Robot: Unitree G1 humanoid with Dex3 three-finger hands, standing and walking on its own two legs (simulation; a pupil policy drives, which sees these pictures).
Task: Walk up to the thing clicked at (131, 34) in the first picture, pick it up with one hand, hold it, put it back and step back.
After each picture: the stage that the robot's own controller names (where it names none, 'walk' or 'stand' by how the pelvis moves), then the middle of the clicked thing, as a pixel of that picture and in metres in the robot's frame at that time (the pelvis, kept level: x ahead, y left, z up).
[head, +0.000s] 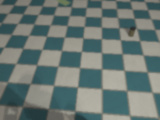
stand; (131, 31) +1.51 -0.52 -0.72
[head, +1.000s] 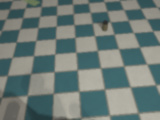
walk; (105, 25) +1.48 -0.15 -0.69
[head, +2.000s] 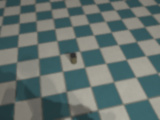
walk; (73, 58) +1.04 +0.20 -0.70
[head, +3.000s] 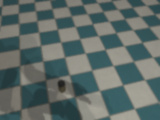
walk; (61, 86) +0.69 +0.21 -0.70
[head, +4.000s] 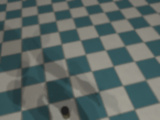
stand; (65, 112) +0.48 +0.20 -0.70
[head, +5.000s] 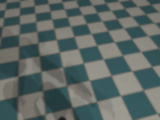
stand; out of the picture +0.44 +0.19 -0.72
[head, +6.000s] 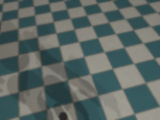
stand; (64, 118) +0.42 +0.20 -0.71
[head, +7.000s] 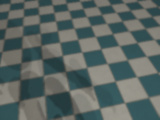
stand; out of the picture +0.38 +0.18 -0.72
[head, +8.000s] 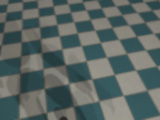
stand; out of the picture +0.40 +0.19 -0.72
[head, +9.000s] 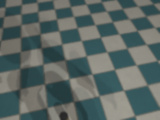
stand; (64, 118) +0.41 +0.19 -0.72
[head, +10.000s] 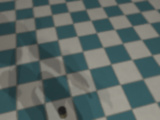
stand; (62, 112) +0.44 +0.18 -0.71
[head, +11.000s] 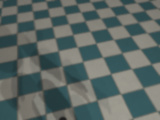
stand; out of the picture +0.42 +0.18 -0.73
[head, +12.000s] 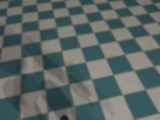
stand; out of the picture +0.44 +0.18 -0.73
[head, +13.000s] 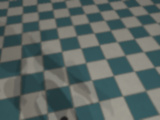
stand; out of the picture +0.43 +0.18 -0.73
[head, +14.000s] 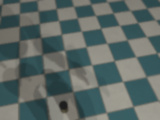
go down; (63, 107) +0.46 +0.17 -0.70
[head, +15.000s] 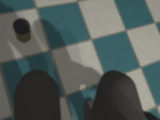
go down; (22, 31) +0.52 +0.24 -0.28
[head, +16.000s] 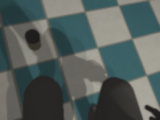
close in; (33, 40) +0.52 +0.23 -0.32
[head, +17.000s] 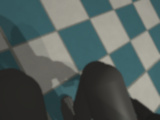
close in; out of the picture +0.50 +0.29 -0.23
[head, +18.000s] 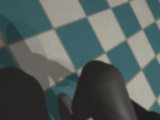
close; out of the picture +0.50 +0.29 -0.23
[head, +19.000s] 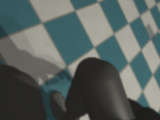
lift; out of the picture +0.49 +0.30 -0.22
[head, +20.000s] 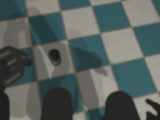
close; (55, 57) +0.52 +0.20 -0.41
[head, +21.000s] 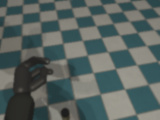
close; (65, 114) +0.47 +0.15 -0.67
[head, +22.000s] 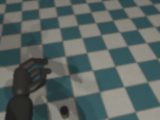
close; (64, 112) +0.47 +0.16 -0.68
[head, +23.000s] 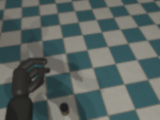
stand; (64, 109) +0.47 +0.16 -0.67
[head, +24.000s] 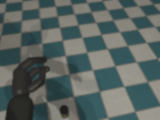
stand; (64, 111) +0.47 +0.16 -0.67
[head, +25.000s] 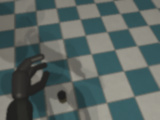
stand; (62, 97) +0.48 +0.16 -0.63
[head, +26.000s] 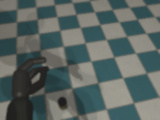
stand; (62, 103) +0.47 +0.16 -0.66
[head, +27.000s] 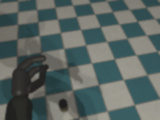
stand; (63, 105) +0.47 +0.15 -0.66
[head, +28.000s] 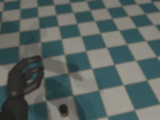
stand; (63, 110) +0.47 +0.16 -0.67
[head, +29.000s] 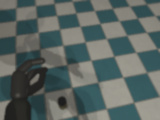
stand; (62, 103) +0.47 +0.15 -0.65
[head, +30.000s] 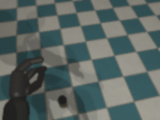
stand; (62, 102) +0.48 +0.16 -0.65
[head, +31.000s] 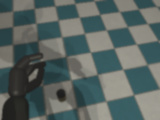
stand; (61, 95) +0.48 +0.16 -0.62
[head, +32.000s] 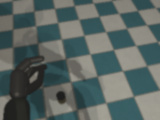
stand; (61, 97) +0.48 +0.16 -0.63
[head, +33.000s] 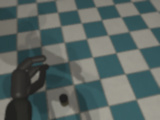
stand; (64, 100) +0.48 +0.16 -0.63
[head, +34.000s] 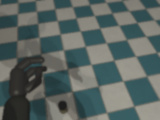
close; (63, 107) +0.47 +0.16 -0.66
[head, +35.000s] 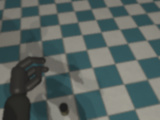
close; (64, 109) +0.47 +0.16 -0.67
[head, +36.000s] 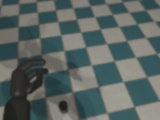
stand; (63, 107) +0.47 +0.15 -0.66
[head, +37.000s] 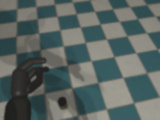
stand; (62, 103) +0.47 +0.16 -0.65
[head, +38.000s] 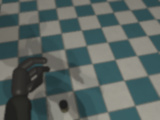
close; (63, 106) +0.47 +0.16 -0.66
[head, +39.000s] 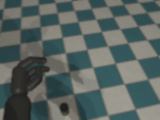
close; (64, 109) +0.47 +0.16 -0.67
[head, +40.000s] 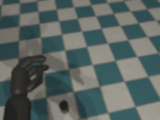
close; (64, 107) +0.47 +0.16 -0.66
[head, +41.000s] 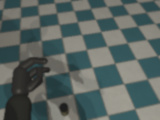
close; (64, 109) +0.47 +0.16 -0.67
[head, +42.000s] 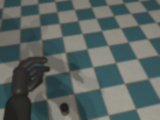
close; (64, 109) +0.46 +0.16 -0.67
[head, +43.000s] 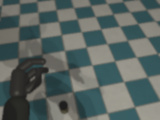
close; (63, 107) +0.47 +0.16 -0.66
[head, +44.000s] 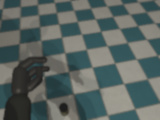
close; (64, 109) +0.47 +0.16 -0.67
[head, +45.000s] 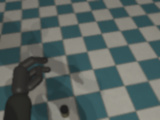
close; (64, 111) +0.46 +0.16 -0.68
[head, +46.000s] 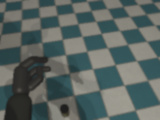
close; (64, 110) +0.47 +0.16 -0.67
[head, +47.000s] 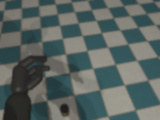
close; (64, 110) +0.47 +0.16 -0.67
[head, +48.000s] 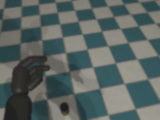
close; (64, 109) +0.47 +0.16 -0.67
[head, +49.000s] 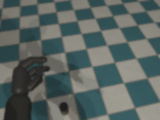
close; (64, 108) +0.47 +0.16 -0.67
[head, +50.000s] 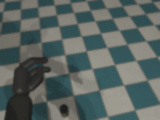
close; (64, 111) +0.47 +0.16 -0.67
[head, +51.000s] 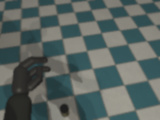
close; (64, 110) +0.47 +0.16 -0.67
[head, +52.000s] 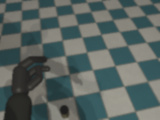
close; (64, 111) +0.47 +0.16 -0.68
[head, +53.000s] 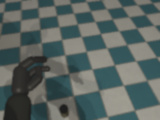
close; (64, 111) +0.47 +0.16 -0.68
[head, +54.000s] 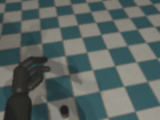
close; (64, 112) +0.47 +0.16 -0.67
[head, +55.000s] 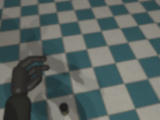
close; (64, 109) +0.47 +0.16 -0.67
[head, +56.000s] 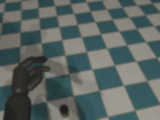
close; (64, 111) +0.47 +0.16 -0.68
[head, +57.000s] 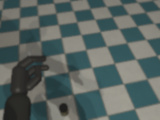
close; (63, 109) +0.47 +0.16 -0.67
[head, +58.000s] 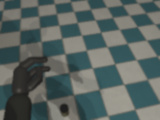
close; (64, 110) +0.47 +0.16 -0.67
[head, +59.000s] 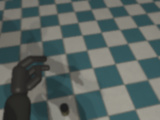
close; (64, 109) +0.47 +0.16 -0.67
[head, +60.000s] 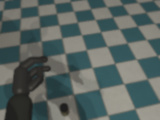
close; (64, 109) +0.47 +0.16 -0.67
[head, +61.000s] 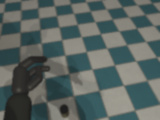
close; (64, 111) +0.47 +0.16 -0.68
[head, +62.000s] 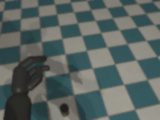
close; (64, 110) +0.47 +0.16 -0.67
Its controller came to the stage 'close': yes
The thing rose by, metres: 0.00
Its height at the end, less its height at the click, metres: +0.00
